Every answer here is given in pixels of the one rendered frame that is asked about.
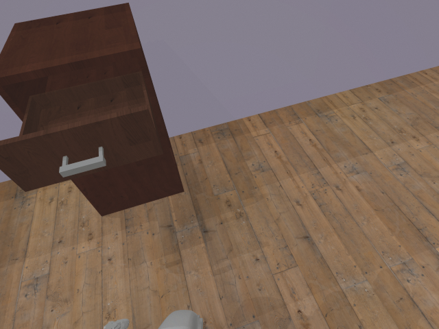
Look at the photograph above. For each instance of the cabinet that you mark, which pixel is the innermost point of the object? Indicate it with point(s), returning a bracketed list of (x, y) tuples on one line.
[(67, 50)]

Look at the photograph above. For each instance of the handle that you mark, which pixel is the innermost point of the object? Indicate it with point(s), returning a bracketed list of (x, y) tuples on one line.
[(82, 166)]

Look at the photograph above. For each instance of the drawer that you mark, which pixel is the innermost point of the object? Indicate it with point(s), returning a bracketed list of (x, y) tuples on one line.
[(114, 113)]

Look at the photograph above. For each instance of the robot left thigh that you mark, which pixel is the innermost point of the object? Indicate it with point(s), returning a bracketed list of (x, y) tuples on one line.
[(182, 319)]

